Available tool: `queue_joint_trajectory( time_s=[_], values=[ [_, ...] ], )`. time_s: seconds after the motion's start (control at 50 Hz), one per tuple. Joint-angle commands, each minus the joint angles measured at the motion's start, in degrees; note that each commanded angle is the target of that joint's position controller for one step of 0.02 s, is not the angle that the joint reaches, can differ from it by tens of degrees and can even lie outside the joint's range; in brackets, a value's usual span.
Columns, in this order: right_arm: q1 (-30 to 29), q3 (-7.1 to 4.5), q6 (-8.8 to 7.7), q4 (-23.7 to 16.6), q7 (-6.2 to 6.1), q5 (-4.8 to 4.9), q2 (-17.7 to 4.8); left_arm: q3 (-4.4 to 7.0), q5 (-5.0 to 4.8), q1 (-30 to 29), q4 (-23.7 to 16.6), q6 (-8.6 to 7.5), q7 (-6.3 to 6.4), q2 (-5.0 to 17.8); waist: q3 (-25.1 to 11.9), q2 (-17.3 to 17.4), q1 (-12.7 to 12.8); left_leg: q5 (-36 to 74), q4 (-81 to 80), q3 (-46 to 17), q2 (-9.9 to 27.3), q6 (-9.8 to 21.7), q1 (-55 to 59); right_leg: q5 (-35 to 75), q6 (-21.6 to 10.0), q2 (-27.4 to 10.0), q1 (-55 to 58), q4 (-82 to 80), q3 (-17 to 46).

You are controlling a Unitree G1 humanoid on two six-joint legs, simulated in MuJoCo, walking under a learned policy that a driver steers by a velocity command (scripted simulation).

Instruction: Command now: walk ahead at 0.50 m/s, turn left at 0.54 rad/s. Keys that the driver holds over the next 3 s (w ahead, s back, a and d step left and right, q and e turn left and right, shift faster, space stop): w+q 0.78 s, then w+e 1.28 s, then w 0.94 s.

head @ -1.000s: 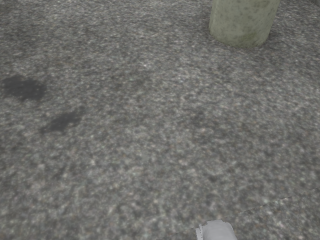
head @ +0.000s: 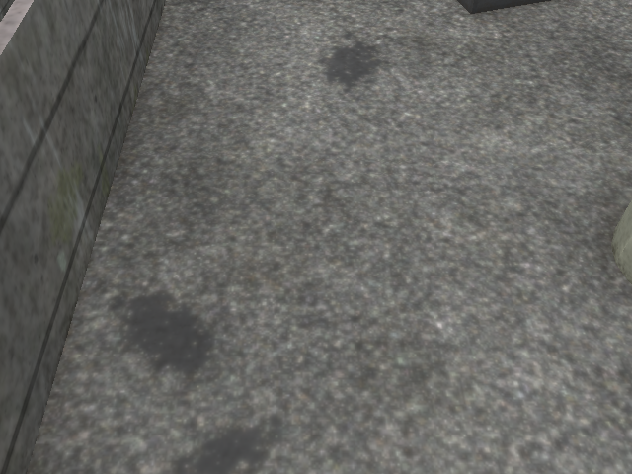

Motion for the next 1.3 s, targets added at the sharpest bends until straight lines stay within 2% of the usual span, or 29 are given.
queue_joint_trajectory(
  time_s=[0.02, 0.08, 0.14, 0.26, 0.3, 0.34, 0.36, 0.38, 0.4, 0.42, 0.44, 0.48, 0.52, 0.6, 0.7, 0.76, 0.78, 0.82, 0.86, 0.88, 0.9, 0.92, 0.94, 0.96, 0.98, 1.0, 1.04, 1.16, 1.3],
  values=[
    [-0.16, -0.66, 0.33, -3.91, 0.17, 4.64, -4.36, 2.86, -6.99, -8.3, -10.35, -2.57, 2.63, 7.79, -0.3, 4.02, 1.31, 11.58, -15.95, -25.83, 15.22, 12.91, 13.34, 5.22, -0.31, -1.46, -21.78, 7.85, 2.83],
    [-0.86, -0.66, 1.54, -6.41, -0.92, 3.27, -6.59, 2.86, -5.0, -7.04, -11.03, -2.13, 3.43, 5.64, -0.9, 1.26, 3.33, 10.32, -16.05, -20.51, 14.73, 11.67, 5.85, 5.69, 2.49, -3.72, -21.0, -2.85, 2.57],
    [4.21, -1.42, 1.9, -7.17, -2.1, 2.55, -9.35, 1.82, -3.27, -14.52, -13.12, -1.2, 3.27, 2.74, 1.11, 2.99, 0.35, 6.83, -16.52, -16.11, 10.22, 9.75, -2.81, 18.74, 3.53, -1.06, -14.6, -19.7, 0.27],
    [10.87, -1.89, 2.33, -7.05, -2.4, 4.11, -9.14, 2.57, -5.01, -22.19, -15.99, -1.04, 2.62, 7.03, 0.98, 5.42, -3.11, -2.68, -10.53, -22.58, 11.69, 7.83, 5.53, 23.58, 3.86, 2.33, -9.74, -36.62, 3.12],
    [10.82, -2.16, 2.89, -7.63, -2.79, 3.67, -9.57, 3.09, -5.01, -21.45, -16.35, -1.73, 2.21, 8.3, 0.59, 6.41, -1.98, -2.99, -5.41, -25.27, 11.76, 6.9, 8.96, 18.14, 2.86, 2.88, -7.02, -39.99, 3.38],
    [10.37, -1.47, 2.93, -9.0, -2.77, 2.92, -7.24, 4.33, -4.37, -12.49, -14.65, -2.36, 2.43, 10.52, -4.46, 6.47, 2.47, 3.3, 5.62, -23.08, 7.65, 4.44, 6.81, 15.59, -0.28, 0.94, 6.98, -40.81, 3.34],
    [9.36, -0.5, 2.65, -10.73, -2.32, 1.83, -4.25, 5.54, -3.4, -1.97, -13.35, -2.5, 2.65, 14.6, -11.74, 0.47, 6.61, -4.54, 22.98, -16.75, 3.17, 1.56, -2.76, 15.98, -3.7, -9.07, 23.18, -39.08, 12.32],
    [17.29, 0.03, 1.97, -12.45, -2.03, 4.02, -3.39, 6.41, -2.9, 2.87, -11.81, -1.56, 2.62, 18.23, -17.86, -20.88, 3.1, -23.7, 39.27, -9.32, -1.6, -1.72, -21.94, 2.59, -13.67, -21.33, 38.81, -46.17, 40.1],
    [16.91, -0.64, 1.84, -11.06, -2.08, 4.56, -8.59, 5.56, -3.81, 1.25, -13.32, -1.22, 2.71, 13.03, -14.75, -15.22, 4.28, -20.87, 49.32, -9.97, 3.57, -2.88, -29.17, -8.69, -14.12, -22.29, 36.91, -48.9, 45.41],
    [10.45, -1.38, 2.26, -12.13, -1.96, 3.97, -11.37, 4.65, -3.98, -1.15, -14.1, -0.71, 3.08, 9.48, -8.31, -7.53, 5.67, -14.63, 52.96, -8.91, 5.55, -3.39, -30.84, -7.22, -11.76, -20.05, 30.34, -49.21, 35.85],
    [6.25, -1.57, 2.66, -13.07, -1.97, 3.31, -11.04, 4.17, -3.62, -4.13, -14.46, -0.22, 3.17, 8.69, -4.36, -1.74, 4.76, -10.14, 52.62, -7.24, 7.65, -3.6, -27.98, 1.12, -10.2, -17.43, 21.88, -49.99, 27.13],
    [4.92, -1.7, 3.37, -14.99, -1.27, 3.55, -8.05, 3.42, -2.35, -7.36, -13.8, 0.34, 2.3, 6.92, 0.14, -1.5, 1.58, -6.94, 48.89, -7.26, 10.25, -3.41, -22.99, 9.21, -9.38, -12.37, 11.09, -52.53, 16.61],
    [4.57, -1.12, 4.07, -16.43, -1.27, 4.15, -5.1, 3.37, -3.74, -7.29, -12.77, 0.4, 1.89, 5.58, 1.61, -2.66, 0.55, -7.82, 44.17, -5.71, 11.49, -3.58, -21.94, 11.79, -9.3, -11.18, 7.49, -55.0, 10.83],
    [0.5, -0.63, 4.66, -18.86, -1.35, 2.55, -5.98, 4.8, -3.39, -5.56, -11.08, -0.31, 2.41, 10.14, 1.21, -2.63, 1.02, -0.25, 34.21, -5.59, 13.06, -4.81, -23.33, 19.68, -10.63, -12.5, 9.4, -57.72, 4.98],
    [-8.05, 0.33, 4.53, -20.95, -0.25, 3.85, -5.2, 5.45, -4.58, -0.18, -8.69, 0.69, 2.29, 12.8, 2.07, -0.22, 4.29, 8.72, 20.01, -2.27, 11.87, -4.76, -21.95, 19.99, -7.74, -12.04, 15.15, -56.9, -3.54],
    [-11.82, 0.41, 4.04, -22.31, 1.06, 3.72, -5.11, 5.69, -4.86, 0.76, -8.66, 2.03, 2.72, 13.68, 4.19, -2.45, 4.98, 7.9, 15.38, -0.28, 11.58, -3.52, -21.51, 21.44, -6.66, -13.33, 17.96, -55.88, -5.66],
    [-12.39, 0.23, 4.15, -22.73, 1.76, 2.93, -5.26, 5.95, -4.61, 0.23, -8.94, 2.41, 2.65, 14.28, 3.7, -1.29, 5.15, 6.11, 14.02, 0.1, 11.28, -2.37, -22.52, 24.38, -6.59, -14.17, 20.29, -54.22, -6.2],
    [-12.09, 0.24, 4.88, -23.47, 1.98, 3.46, -4.24, 5.81, -5.71, 3.03, -7.24, 3.11, 2.05, 13.98, 2.74, -2.24, 4.27, -2.85, 9.89, 2.36, 7.91, -0.32, -15.92, 33.92, -6.94, -14.29, 20.74, -49.41, -6.73],
    [-1.97, -1.84, 4.34, -21.75, 1.3, 3.54, -7.51, 4.94, -6.15, 0.45, -7.07, 3.82, 1.99, 13.41, -3.66, -5.75, -2.86, 0.64, 0.49, 4.98, 3.42, 2.87, 5.55, 48.8, -4.61, -12.2, 15.29, -36.88, -10.36],
    [8.13, -4.1, 4.32, -18.94, 0.25, 2.84, -12.76, 3.93, -5.0, -0.2, -7.69, 3.48, 2.15, 11.13, -9.59, -3.96, -7.31, 5.44, 2.81, -0.34, 6.45, 4.81, 24.84, 41.58, -1.84, -9.29, 3.69, -23.75, -12.23],
    [14.03, -5.28, 4.07, -17.95, -0.78, 2.41, -20.4, 1.46, -2.9, 1.96, -10.63, 2.36, 1.53, 5.16, -15.29, 11.19, -6.32, 4.14, -0.24, -27.04, 24.53, 12.09, 45.36, 1.24, 2.08, -0.74, -20.83, -0.19, -11.84],
    [18.19, -4.43, 3.5, -18.03, -0.6, 2.0, -17.52, 2.52, -5.4, 3.28, -8.99, 0.26, 0.95, 7.89, -23.77, 14.92, -7.85, 2.63, -6.81, -42.57, 28.95, 15.92, 46.28, -12.31, 1.63, 3.06, -26.14, 11.2, 2.54],
    [15.29, -3.77, 2.79, -17.35, 0.12, 2.01, -14.89, 3.98, -8.05, 0.87, -8.4, -0.92, 1.19, 11.41, -16.98, 10.95, -7.31, 3.84, -6.73, -32.92, 27.1, 13.37, 40.98, -8.06, 1.3, -0.06, -31.72, 15.59, 3.76],
    [11.4, -2.92, 2.32, -16.67, -0.05, 2.77, -11.79, 3.97, -7.74, -1.85, -8.43, -0.95, 1.52, 11.53, -11.8, 8.38, -5.79, 9.84, -6.3, -24.64, 25.72, 11.22, 32.59, -3.42, 1.78, -2.33, -30.76, 13.32, 3.41],
    [5.64, -2.44, 0.97, -18.21, 0.22, 2.11, -12.1, 5.18, -6.66, -1.41, -7.61, 1.16, 3.21, 12.6, -7.28, -1.49, -3.12, 33.31, -3.96, -24.49, 27.26, 7.52, 22.94, -0.81, 3.65, -0.68, -26.22, 13.32, 7.21],
    [2.26, -2.23, 0.44, -17.59, 0.11, 2.61, -10.08, 5.79, -5.67, 1.75, -6.89, 2.71, 3.54, 12.53, -6.35, 1.58, 1.37, 41.26, -2.55, -16.91, 24.45, 4.02, 16.95, 1.34, 3.86, -1.67, -22.35, 12.08, 8.79],
    [-0.18, -2.16, 0.24, -17.31, -0.61, 3.45, -7.62, 5.81, -6.72, 4.68, -6.74, 4.66, 2.42, 9.93, -5.56, 8.46, 4.39, 34.25, -4.6, -9.24, 22.23, 0.35, 12.55, 4.02, 2.95, -2.31, -20.48, 9.9, 8.12],
    [3.19, -2.61, -0.4, -15.95, -3.15, 2.2, -8.14, 5.99, -5.19, -1.11, -11.54, 8.19, 0.16, 9.09, 4.68, 6.84, 3.07, 11.25, -14.92, -2.18, 23.35, 4.49, 8.61, 18.17, 3.26, -1.94, -25.86, 1.52, 10.72],
    [4.6, -3.59, 0.9, -15.31, -4.34, 3.33, -10.33, 4.79, -5.32, -5.39, -16.35, 8.2, -1.34, 6.89, 9.6, 6.82, 1.47, 19.7, -14.86, 6.5, 24.37, 1.99, 22.28, 19.05, 4.56, -2.49, -33.16, -6.31, 6.84]
  ],
)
